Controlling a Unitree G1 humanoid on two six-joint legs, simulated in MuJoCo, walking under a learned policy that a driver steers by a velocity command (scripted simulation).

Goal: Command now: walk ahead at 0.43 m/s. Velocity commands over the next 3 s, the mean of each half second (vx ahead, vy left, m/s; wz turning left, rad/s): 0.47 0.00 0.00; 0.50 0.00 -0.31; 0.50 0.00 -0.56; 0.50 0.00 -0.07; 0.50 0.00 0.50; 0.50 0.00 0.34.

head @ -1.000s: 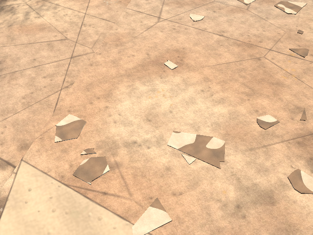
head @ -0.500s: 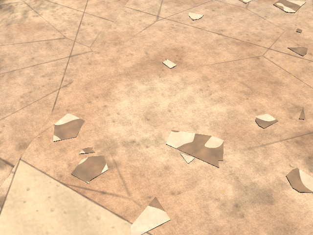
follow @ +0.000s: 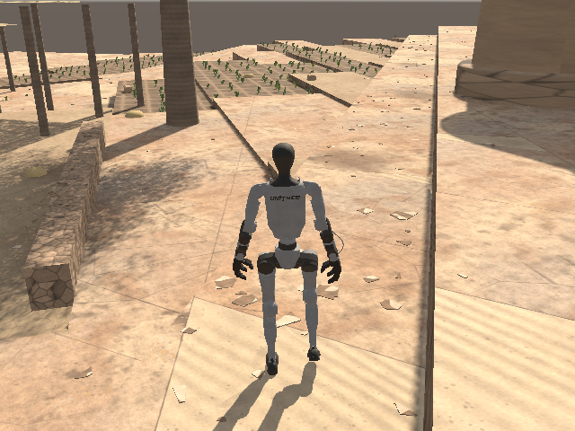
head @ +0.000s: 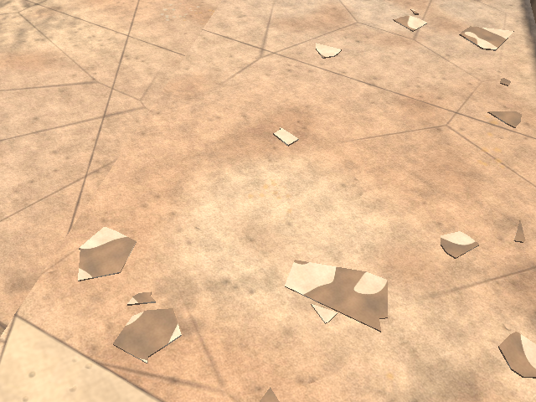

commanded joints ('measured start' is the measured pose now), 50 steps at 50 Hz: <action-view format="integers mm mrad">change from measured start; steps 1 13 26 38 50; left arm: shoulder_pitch -24 -417 -117 101 35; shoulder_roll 60 27 47 126 80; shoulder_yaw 21 -2 20 45 54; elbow -57 -220 -73 -11 -121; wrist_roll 12 7 40 8 2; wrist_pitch -8 -15 -33 3 24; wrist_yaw -12 -49 -47 7 16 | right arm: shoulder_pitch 45 163 36 -405 -153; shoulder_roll -104 -164 -95 -109 -128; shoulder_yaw -4 -22 -23 -18 -38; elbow -30 -23 -133 -297 -246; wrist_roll -8 9 16 11 -22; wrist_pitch -2 28 17 -3 -13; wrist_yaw -4 -44 -35 -12 -10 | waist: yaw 4 -35 -11 89 6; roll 132 111 -2 -16 160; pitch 100 153 -3 85 -29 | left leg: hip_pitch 115 232 -385 -413 79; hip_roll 232 271 181 92 314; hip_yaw -242 -98 -138 -98 -300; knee -261 -255 787 126 -181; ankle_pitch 198 455 -24 350 102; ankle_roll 111 116 5 -74 97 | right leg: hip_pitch -261 -207 261 332 -203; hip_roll -87 -12 -173 -139 -84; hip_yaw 19 -43 210 157 109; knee -35 -594 -989 -950 65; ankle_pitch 117 315 239 227 -24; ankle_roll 13 13 -180 -128 33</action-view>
